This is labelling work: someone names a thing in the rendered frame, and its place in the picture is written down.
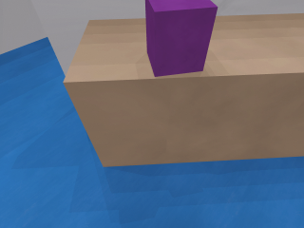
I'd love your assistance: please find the pedestal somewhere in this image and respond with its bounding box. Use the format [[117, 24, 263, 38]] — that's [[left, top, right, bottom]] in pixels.
[[63, 13, 304, 167]]

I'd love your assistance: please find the carton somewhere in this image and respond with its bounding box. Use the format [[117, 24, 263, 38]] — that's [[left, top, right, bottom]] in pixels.
[[145, 0, 218, 77]]

